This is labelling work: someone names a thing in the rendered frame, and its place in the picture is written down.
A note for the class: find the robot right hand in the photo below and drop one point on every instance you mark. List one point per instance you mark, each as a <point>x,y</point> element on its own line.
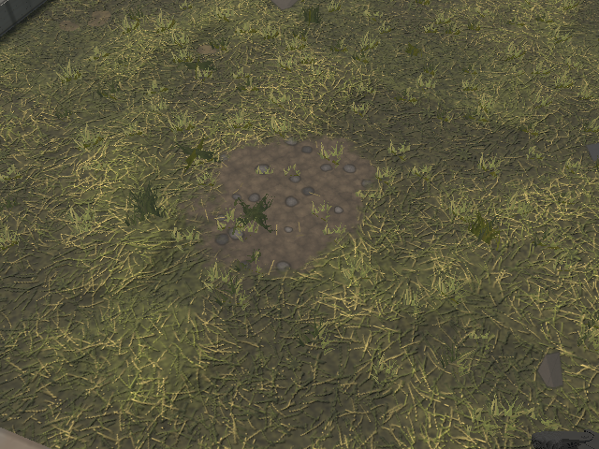
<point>566,440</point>

